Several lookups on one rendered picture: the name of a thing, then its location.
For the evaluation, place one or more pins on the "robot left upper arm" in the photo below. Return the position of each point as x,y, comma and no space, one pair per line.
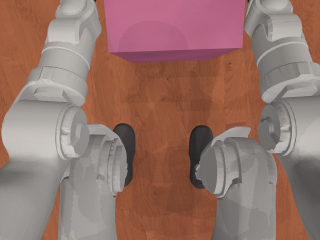
41,137

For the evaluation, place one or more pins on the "right robot foot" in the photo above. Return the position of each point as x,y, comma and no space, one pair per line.
200,136

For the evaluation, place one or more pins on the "carton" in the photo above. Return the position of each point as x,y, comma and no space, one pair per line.
142,31

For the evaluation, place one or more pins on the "robot left forearm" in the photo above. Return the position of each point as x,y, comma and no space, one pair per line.
66,56

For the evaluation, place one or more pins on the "robot right upper arm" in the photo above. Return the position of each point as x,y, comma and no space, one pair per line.
290,128

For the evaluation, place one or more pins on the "robot right forearm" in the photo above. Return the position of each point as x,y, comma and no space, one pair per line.
281,52

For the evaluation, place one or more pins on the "right robot shin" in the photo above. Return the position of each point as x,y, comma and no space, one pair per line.
236,131

